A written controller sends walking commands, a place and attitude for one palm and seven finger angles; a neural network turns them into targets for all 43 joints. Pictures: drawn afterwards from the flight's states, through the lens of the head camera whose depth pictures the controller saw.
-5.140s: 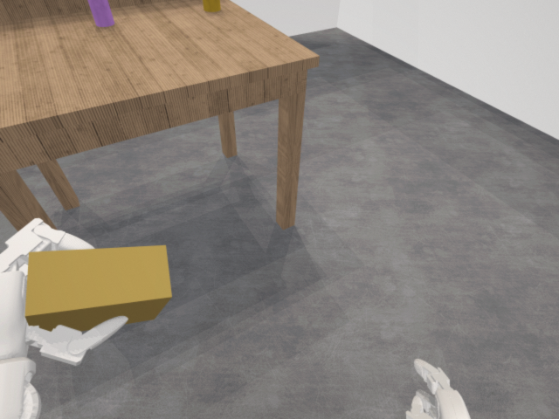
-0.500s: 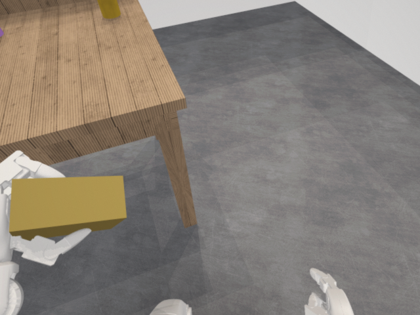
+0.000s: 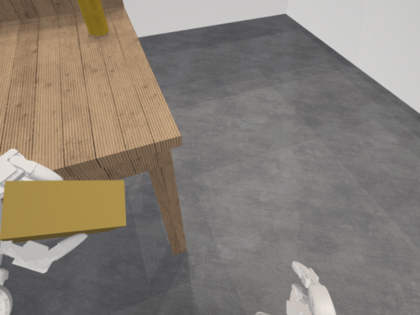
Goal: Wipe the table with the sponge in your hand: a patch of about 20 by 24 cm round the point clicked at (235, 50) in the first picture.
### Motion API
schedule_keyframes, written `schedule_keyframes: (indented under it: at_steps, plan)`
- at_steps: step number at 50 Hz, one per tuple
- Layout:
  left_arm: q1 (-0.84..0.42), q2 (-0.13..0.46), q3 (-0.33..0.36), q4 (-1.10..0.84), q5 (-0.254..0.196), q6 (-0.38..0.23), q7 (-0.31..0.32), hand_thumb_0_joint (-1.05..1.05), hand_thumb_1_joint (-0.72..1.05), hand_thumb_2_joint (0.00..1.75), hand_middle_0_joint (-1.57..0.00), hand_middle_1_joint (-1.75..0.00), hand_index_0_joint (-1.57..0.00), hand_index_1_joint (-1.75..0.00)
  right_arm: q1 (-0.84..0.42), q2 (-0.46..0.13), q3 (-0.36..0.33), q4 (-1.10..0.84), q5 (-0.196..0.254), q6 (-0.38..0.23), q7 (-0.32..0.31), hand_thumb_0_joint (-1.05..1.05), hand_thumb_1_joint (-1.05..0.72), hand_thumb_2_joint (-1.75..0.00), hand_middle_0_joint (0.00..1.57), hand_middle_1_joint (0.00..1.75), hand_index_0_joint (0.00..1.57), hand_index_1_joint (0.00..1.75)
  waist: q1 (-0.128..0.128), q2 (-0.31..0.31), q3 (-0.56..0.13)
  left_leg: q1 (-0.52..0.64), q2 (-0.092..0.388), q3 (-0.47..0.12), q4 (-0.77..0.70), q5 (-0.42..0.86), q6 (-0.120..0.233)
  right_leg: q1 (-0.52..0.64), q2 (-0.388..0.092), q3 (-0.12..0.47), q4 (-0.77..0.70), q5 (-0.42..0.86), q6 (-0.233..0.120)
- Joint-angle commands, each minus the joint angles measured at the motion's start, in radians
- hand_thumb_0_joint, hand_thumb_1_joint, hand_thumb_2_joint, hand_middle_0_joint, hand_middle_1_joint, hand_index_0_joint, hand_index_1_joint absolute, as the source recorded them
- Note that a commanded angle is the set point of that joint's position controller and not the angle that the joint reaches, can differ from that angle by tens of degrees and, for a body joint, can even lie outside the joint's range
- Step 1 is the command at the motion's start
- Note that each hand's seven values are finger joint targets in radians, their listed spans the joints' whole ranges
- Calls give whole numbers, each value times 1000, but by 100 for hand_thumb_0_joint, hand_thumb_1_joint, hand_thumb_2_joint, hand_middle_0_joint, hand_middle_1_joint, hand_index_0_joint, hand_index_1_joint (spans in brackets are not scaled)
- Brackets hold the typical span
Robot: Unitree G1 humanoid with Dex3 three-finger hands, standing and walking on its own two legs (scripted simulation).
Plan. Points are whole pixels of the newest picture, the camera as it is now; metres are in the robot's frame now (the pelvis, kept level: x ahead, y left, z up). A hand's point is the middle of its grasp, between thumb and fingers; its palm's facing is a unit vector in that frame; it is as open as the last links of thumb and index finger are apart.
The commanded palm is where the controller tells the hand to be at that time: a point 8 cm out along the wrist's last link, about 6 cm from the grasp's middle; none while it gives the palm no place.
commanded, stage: take the last steps up to it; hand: left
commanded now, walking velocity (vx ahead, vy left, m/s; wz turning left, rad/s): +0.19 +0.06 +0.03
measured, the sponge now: (83, 210) +0.23 +0.19 +0.16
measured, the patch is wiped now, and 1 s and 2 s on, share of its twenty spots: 0.00 0.00 0.00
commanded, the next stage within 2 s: come to a stop and stand still in 0.22 s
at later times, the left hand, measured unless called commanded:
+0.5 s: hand (65, 161) +0.30 +0.25 +0.17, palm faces +0.39 -0.81 -0.43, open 10.3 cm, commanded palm +0.24 +0.28 +0.18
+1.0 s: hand (87, 192) +0.26 +0.20 +0.15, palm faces +0.39 -0.84 -0.38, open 10.3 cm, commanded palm +0.20 +0.25 +0.18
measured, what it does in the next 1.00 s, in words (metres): steps on the spot: right foot, then left foot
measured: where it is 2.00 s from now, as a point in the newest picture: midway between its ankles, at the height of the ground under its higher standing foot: outside the picture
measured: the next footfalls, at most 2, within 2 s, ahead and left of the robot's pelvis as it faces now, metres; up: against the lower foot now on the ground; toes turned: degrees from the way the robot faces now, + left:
right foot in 0.08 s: +0.09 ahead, -0.12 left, +0.00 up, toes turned -8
left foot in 0.42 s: +0.16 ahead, +0.11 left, +0.00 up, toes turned +9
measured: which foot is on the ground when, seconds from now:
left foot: down 0.00-0.10, up 0.12-0.40, down 0.42-0.78, up 0.80-0.98, down 1.00-1.00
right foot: up 0.00-0.06, down 0.08-0.44, up 0.46-0.70, down 0.72-1.00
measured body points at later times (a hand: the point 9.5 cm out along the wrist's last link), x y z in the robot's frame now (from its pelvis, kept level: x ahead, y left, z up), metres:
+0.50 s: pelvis +0.08 +0.00 -0.01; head +0.12 +0.02 +0.44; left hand +0.27 +0.29 +0.19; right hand +0.26 -0.25 -0.08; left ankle +0.12 +0.10 -0.74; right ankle +0.05 -0.12 -0.72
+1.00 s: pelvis +0.05 -0.04 -0.01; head +0.05 -0.03 +0.44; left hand +0.23 +0.24 +0.17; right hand +0.20 -0.28 -0.10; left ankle +0.05 +0.08 -0.74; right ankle +0.08 -0.12 -0.74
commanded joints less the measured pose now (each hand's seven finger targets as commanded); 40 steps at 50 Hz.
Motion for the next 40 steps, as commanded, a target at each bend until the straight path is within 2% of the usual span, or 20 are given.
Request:
schedule_keyframes:
  at_steps: [1, 2, 3, 4, 5, 7, 9, 11, 17, 19, 20, 21, 22, 23, 26, 32, 35, 37, 39, 40]
  plan:
    - [-84, 126, 105, -114, -8, -44, 31, 0, 10, 130, -120, -160, -120, -160, -62, -193, -75, -114, 8, -40, -32, 0, -90, -90, 20, 30, 20, 30, -4, 176, -130, 43, 178, -113, -95, 97, 102, 179, 55, -86, -253, 57, 0]
    - [-107, 137, 107, -105, -5, -42, 33, 0, 10, 130, -120, -160, -120, -160, -70, -190, -75, -113, 10, -33, -35, 0, -90, -90, 20, 30, 20, 30, -1, 137, -139, 11, 161, -99, -23, 52, 83, 254, 47, -76, -341, 98, -9]
    - [-134, 143, 103, -100, 4, -40, 31, 0, 10, 130, -120, -160, -120, -160, -65, -182, -74, -113, 9, -26, -34, 0, -90, -90, 20, 30, 20, 30, -4, 29, -155, -49, 108, -56, 114, -18, 57, 324, -18, 22, -411, 141, -41]
    - [-147, 177, 113, -105, 9, -39, 35, 0, 10, 130, -120, -160, -120, -160, -69, -156, -68, -121, 12, -17, -33, 0, -90, -90, 20, 30, 20, 30, -10, -197, -161, -216, 5, 6, 337, -141, 14, 415, -211, 327, -480, 244, -123]
    - [-150, 221, 160, -93, -2, -38, 42, 0, 10, 130, -120, -160, -120, -160, -102, -158, -56, -127, 6, -26, -30, 0, -90, -90, 20, 30, 20, 30, 16, -291, -143, -367, -63, -46, 530, -325, -12, 448, -357, 547, -537, 360, -214]
    - [-127, 192, 137, -101, -15, -44, 31, 0, 10, 130, -120, -160, -120, -160, -96, -176, -69, -106, 9, -18, -17, 0, -90, -90, 20, 30, 20, 30, 3, -262, -126, -417, -27, -159, 711, -235, -32, 445, -357, 497, -519, 416, -226]
    - [-99, 191, 151, -157, -2, -66, 33, 0, 10, 130, -120, -160, -120, -160, -124, -161, -55, -99, 5, 1, -15, 0, -90, -90, 20, 30, 20, 30, -1, -146, -131, -393, -8, -143, 664, -190, -43, 442, -306, 286, -464, 669, -203]
    - [-49, 172, 146, -158, 3, -74, 36, 0, 10, 130, -120, -160, -120, -160, -124, -159, -56, -109, 2, 10, -17, 0, -90, -90, 20, 30, 20, 30, -6, -139, -144, -307, -15, -100, 511, -136, -39, 404, -261, 167, -442, 802, -172]
    - [7, 167, 158, -213, -5, -69, 57, 0, 10, 130, -120, -160, -120, -160, -87, -165, -77, -159, -5, 13, -21, 0, -90, -90, 20, 30, 20, 30, 13, -126, -182, -95, -64, 1, 84, 16, -27, 398, -211, 108, -383, 683, -151]
    - [-17, 167, 147, -234, -8, -66, 59, 0, 10, 130, -120, -160, -120, -160, -67, -178, -88, -169, -1, 19, -32, 0, -90, -90, 20, 30, 20, 30, -8, -51, -205, 86, -42, -12, -77, 209, -23, 338, -155, 65, -273, 602, -88]
    - [-32, 175, 146, -240, -11, -69, 58, 0, 10, 130, -120, -160, -120, -160, -59, -200, -97, -175, 3, 21, -35, 0, -90, -90, 20, 30, 20, 30, -3, 49, -224, 161, 54, -107, -86, 420, 11, 281, -92, 36, -185, 468, -48]
    - [-42, 176, 142, -230, -14, -70, 53, 0, 10, 130, -120, -160, -120, -160, -55, -219, -107, -181, 11, 19, -31, 0, -90, -90, 20, 30, 20, 30, 9, 166, -234, 244, 200, -272, -65, 697, 84, 144, -16, 27, -110, 111, -14]
    - [-26, 174, 141, -187, -13, -75, 42, 0, 10, 130, -120, -160, -120, -160, -46, -205, -97, -175, 2, 13, -27, 0, -90, -90, 20, 30, 20, 30, 1, 250, -212, 246, 278, -381, -110, 845, 139, 55, 30, 56, -2, -176, -10]
    - [-58, 186, 140, -207, -8, -80, 32, 0, 10, 130, -120, -160, -120, -160, -53, -207, -96, -169, -12, 2, -23, 0, -90, -90, 20, 30, 20, 30, 0, 282, -195, 226, 304, -416, -124, 843, 154, 35, 28, 90, 74, -225, -11]
    - [-67, 149, 95, -267, -3, -61, 30, 0, 10, 130, -120, -160, -120, -160, -38, -211, -94, -158, 1, -18, 4, 0, -90, -90, 20, 30, 20, 30, -5, 216, -225, 277, 233, -241, -69, 839, 111, 49, 46, 68, -22, -79, -16]
    - [-34, 136, 90, -246, -25, -14, 28, 0, 10, 130, -120, -160, -120, -160, -47, -204, -67, -164, -3, -36, 6, 0, -90, -90, 20, 30, 20, 30, -13, 245, -165, 116, 214, -177, -128, 505, 76, 192, 69, 17, -247, 10, -8]
    - [-47, 148, 113, -182, -25, -9, 27, 0, 10, 130, -120, -160, -120, -160, -58, -197, -57, -163, 1, -27, -8, 0, -90, -90, 20, 30, 20, 30, -7, 169, -160, 4, 184, -155, -100, 260, 44, 321, 53, 20, -392, 132, -8]
    - [-67, 163, 121, -147, -27, -8, 27, 0, 10, 130, -120, -160, -120, -160, -67, -177, -49, -168, 5, -14, -13, 0, -90, -90, 20, 30, 20, 30, -17, 43, -151, -58, 99, -102, -2, 76, -2, 331, -32, 124, -444, 353, -38]
    - [-69, 149, 96, -107, -39, 22, 17, 0, 10, 130, -120, -160, -120, -160, -69, -164, -53, -160, 12, -6, -17, 0, -90, -90, 20, 30, 20, 30, -11, -196, -123, -46, -30, -77, 173, -128, -39, 171, -170, 319, -542, 273, -110]
    - [-76, 148, 91, -113, -38, 27, 20, 0, 10, 130, -120, -160, -120, -160, -75, -162, -47, -150, 9, -1, -17, 0, -90, -90, 20, 30, 20, 30, -8, -191, -107, -71, -43, -109, 253, -164, -34, 153, -206, 342, -563, 256, -145]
